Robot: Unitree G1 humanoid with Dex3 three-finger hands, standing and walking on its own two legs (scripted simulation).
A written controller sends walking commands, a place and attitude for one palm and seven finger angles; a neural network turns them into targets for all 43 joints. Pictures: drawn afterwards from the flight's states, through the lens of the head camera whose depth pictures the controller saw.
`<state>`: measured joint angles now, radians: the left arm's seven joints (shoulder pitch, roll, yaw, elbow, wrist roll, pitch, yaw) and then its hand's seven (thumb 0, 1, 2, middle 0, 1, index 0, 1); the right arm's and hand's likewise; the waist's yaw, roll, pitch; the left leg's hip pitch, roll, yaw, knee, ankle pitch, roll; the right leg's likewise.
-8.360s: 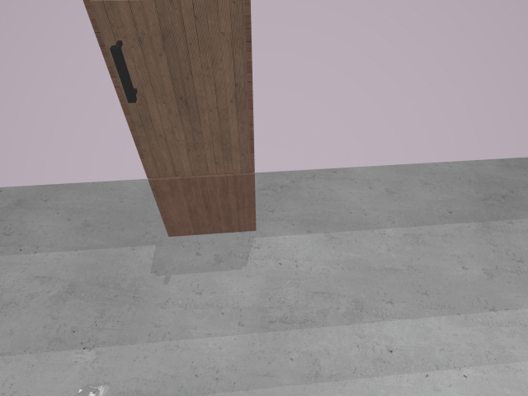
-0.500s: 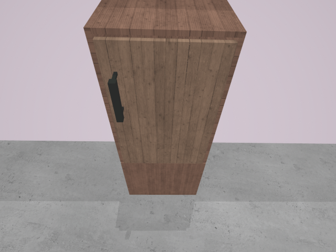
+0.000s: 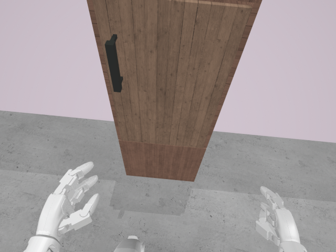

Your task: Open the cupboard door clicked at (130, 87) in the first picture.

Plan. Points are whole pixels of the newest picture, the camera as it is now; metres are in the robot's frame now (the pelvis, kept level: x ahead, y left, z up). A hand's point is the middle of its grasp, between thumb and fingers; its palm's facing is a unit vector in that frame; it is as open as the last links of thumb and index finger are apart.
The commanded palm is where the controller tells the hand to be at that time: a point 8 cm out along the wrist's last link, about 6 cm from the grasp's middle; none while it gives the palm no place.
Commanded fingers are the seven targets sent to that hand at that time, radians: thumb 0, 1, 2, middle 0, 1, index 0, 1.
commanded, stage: raise the hand with hooked fingers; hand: left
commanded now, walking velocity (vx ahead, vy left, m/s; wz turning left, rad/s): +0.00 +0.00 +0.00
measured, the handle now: (116, 64) +0.57 +0.20 +0.13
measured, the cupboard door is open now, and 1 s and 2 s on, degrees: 0 0 0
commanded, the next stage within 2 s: move the hooked fingers beside the handle in 1.68 s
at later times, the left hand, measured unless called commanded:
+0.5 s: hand (58, 168) +0.26 +0.25 +0.08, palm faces +0.07 -1.00 -0.05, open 11.6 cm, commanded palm +0.23 +0.30 +0.08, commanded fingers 0.00 -0.20 0.43 -0.28 -1.00 -0.28 -1.00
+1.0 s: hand (22, 150) +0.28 +0.31 +0.12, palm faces +0.02 -1.00 -0.03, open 13.9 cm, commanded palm +0.25 +0.36 +0.13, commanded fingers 0.00 -0.50 0.30 -0.30 -1.20 -0.30 -1.20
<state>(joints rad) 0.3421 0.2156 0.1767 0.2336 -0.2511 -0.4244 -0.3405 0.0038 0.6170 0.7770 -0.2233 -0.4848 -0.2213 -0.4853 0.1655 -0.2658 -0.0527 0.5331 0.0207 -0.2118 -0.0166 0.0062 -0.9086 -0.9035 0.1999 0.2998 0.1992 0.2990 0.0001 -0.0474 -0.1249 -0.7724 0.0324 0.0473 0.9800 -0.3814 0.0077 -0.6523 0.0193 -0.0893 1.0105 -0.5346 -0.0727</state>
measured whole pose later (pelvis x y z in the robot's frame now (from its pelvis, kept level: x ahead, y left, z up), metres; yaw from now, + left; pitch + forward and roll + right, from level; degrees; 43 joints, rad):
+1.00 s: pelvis +0.01 +0.05 +0.03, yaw +0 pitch +5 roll -3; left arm 0.02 0.40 0.35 0.26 -0.34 -0.13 -0.43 -0.01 -0.47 0.32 -0.30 -1.18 -0.30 -1.18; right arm 0.23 -0.24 0.07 0.54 0.06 -0.20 -0.08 0.01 -0.90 -0.90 0.20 0.30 0.20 0.30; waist 0.03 0.03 -0.07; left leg -0.56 0.00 0.05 0.78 -0.31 0.08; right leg -0.41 0.00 -0.08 0.72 -0.40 0.00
